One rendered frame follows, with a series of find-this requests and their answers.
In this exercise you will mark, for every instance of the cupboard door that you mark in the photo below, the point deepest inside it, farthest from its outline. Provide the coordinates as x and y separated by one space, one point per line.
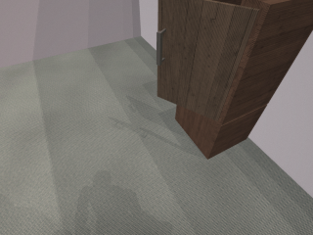
203 46

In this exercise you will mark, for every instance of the handle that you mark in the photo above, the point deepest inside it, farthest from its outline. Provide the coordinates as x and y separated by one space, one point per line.
159 40

